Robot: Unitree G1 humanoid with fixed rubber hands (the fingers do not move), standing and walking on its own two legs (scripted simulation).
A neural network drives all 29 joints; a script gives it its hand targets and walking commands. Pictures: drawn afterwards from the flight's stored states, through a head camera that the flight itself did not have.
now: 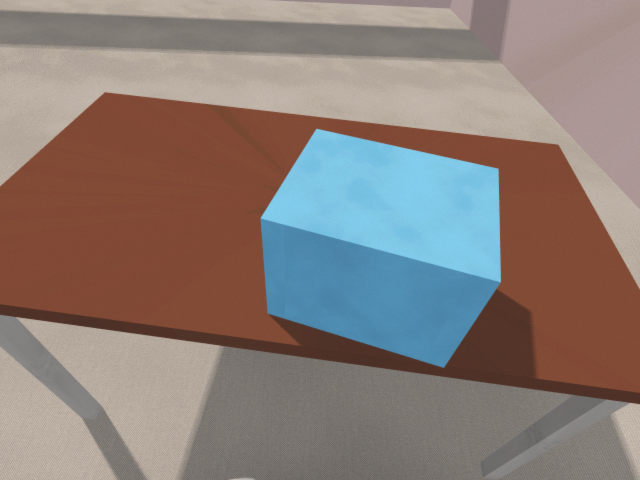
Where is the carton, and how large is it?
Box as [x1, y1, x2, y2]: [260, 129, 500, 367]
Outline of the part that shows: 316,129 260,218 268,313 443,367 500,282 498,169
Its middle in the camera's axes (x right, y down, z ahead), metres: +0.09 +0.00 +0.60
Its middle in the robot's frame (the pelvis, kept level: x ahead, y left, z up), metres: +0.46 -0.06 +0.04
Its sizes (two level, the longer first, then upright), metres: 0.285 0.224 0.213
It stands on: a table, 0.68 m high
